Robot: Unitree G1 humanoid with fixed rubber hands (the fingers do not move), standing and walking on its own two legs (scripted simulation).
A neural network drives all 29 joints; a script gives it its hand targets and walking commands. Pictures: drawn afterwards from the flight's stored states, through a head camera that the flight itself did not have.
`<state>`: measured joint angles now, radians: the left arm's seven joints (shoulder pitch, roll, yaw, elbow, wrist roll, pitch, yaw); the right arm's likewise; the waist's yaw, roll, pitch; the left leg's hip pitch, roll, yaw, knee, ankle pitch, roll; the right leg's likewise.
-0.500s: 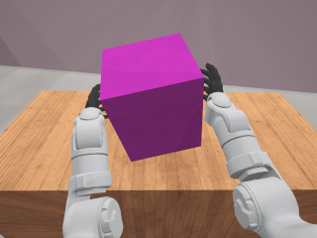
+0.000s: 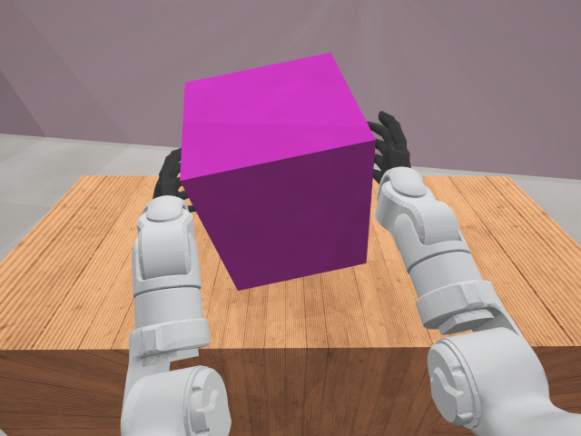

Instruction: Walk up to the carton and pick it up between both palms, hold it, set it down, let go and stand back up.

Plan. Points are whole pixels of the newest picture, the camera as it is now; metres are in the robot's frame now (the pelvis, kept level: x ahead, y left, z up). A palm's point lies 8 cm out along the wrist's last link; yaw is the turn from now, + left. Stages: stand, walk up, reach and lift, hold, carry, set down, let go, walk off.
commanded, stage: set down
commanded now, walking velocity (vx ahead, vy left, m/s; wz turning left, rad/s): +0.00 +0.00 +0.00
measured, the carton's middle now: (281, 178) +0.43 +0.00 +0.21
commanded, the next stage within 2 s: none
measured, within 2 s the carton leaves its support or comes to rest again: neither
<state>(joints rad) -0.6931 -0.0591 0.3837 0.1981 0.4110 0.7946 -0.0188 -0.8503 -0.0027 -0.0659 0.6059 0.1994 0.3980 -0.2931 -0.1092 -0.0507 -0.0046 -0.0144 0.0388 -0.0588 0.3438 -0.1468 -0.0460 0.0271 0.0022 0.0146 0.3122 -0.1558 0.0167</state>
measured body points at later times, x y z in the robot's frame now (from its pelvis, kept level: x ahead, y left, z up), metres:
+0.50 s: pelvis +0.03 +0.00 +0.00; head -0.05 +0.03 +0.44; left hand +0.40 +0.15 +0.23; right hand +0.40 -0.14 +0.29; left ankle +0.04 +0.15 -0.75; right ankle +0.03 -0.13 -0.75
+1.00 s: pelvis +0.02 +0.00 +0.00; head -0.01 +0.01 +0.45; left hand +0.40 +0.13 +0.13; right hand +0.42 -0.15 +0.19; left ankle +0.04 +0.15 -0.75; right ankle +0.03 -0.13 -0.75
